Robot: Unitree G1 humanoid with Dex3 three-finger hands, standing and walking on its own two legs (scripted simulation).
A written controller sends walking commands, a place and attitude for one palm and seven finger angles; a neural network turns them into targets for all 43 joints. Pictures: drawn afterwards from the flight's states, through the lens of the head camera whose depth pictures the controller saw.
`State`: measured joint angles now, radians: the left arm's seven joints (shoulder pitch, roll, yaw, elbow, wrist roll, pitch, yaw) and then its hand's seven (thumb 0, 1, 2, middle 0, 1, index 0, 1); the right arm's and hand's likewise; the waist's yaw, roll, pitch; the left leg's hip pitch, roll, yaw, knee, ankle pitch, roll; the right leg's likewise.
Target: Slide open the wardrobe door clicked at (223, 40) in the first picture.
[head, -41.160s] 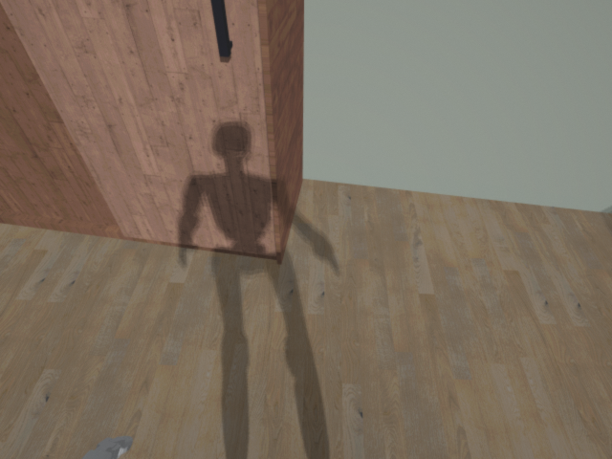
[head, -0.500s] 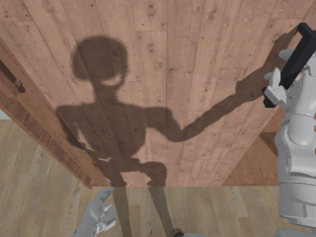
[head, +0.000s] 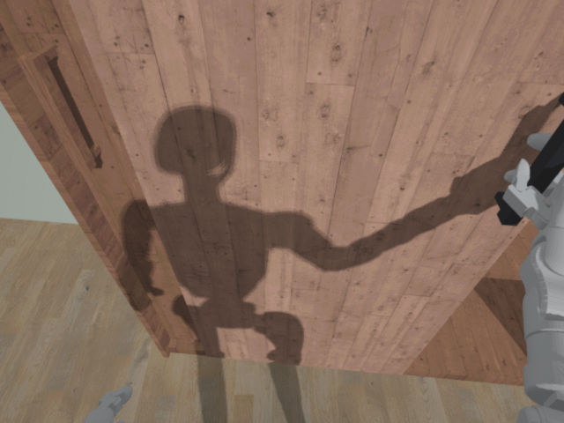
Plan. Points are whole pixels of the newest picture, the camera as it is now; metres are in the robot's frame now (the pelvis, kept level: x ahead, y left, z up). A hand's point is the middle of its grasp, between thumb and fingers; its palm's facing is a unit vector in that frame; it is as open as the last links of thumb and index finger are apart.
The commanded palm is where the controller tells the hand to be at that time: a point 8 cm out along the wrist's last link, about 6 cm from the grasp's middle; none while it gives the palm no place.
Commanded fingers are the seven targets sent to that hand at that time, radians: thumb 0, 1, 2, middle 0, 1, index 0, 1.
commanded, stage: stop walking and hold the door there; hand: right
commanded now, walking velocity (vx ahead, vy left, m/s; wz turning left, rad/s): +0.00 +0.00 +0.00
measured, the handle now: (536, 163) +0.41 -0.32 +0.20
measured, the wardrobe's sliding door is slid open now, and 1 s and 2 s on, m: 0.49 0.49 0.49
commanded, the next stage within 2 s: loosen the grip on the handle in 0.22 s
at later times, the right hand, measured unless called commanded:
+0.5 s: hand (538, 189) +0.37 -0.30 +0.19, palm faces +0.45 +0.89 -0.11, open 7.7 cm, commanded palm +0.32 -0.32 +0.18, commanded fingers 0.00 0.31 -0.32 0.45 1.40 0.45 1.40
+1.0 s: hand (541, 190) +0.37 -0.31 +0.19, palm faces +0.47 +0.86 -0.17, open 14.6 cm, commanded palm +0.33 -0.34 +0.19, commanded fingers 0.00 0.55 -0.20 0.25 1.15 0.25 1.15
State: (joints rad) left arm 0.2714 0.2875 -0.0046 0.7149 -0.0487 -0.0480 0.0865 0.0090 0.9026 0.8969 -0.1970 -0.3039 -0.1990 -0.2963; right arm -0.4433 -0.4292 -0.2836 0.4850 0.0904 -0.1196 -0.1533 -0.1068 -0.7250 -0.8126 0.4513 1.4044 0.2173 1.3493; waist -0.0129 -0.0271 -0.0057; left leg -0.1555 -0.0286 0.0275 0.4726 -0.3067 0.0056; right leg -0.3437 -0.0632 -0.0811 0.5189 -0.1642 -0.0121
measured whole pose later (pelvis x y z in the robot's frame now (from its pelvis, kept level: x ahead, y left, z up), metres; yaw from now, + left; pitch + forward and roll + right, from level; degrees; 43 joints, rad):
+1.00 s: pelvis -0.01 -0.01 -0.01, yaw +0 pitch +1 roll +1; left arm 0.30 0.24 -0.03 0.73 -0.02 -0.11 0.09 0.01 0.90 0.90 -0.20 -0.30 -0.20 -0.30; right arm -0.46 -0.46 -0.38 0.44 0.05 -0.09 -0.07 -0.01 0.55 -0.21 0.30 1.21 0.26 1.17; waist -0.01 -0.02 -0.02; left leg -0.25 -0.01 0.03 0.57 -0.34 0.00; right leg -0.43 -0.03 -0.05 0.57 -0.17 -0.03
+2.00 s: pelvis +0.00 +0.00 -0.01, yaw -1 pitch +1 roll +2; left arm 0.27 0.25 -0.03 0.67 -0.05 -0.10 0.13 0.01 0.90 0.90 -0.20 -0.30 -0.20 -0.30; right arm -0.18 -0.55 -0.61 0.26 0.17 -0.05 0.12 -0.01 0.56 -0.20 0.25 1.15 0.26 1.15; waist -0.05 -0.03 -0.05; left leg -0.24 -0.02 0.05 0.57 -0.36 0.01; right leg -0.43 -0.03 -0.03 0.60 -0.20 -0.02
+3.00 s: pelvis -0.02 +0.00 +0.00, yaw -3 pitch -5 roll +2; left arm 0.21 0.28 -0.08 0.62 -0.05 -0.27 0.10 0.01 0.90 0.90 -0.20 -0.30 -0.20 -0.30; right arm 0.16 -0.47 -0.47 -0.12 0.28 0.14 0.27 -0.01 0.47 -0.25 0.25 1.10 0.25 1.10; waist -0.09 -0.06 -0.02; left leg -0.09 -0.02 0.07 0.47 -0.30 0.00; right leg -0.30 -0.02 0.00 0.53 -0.15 -0.02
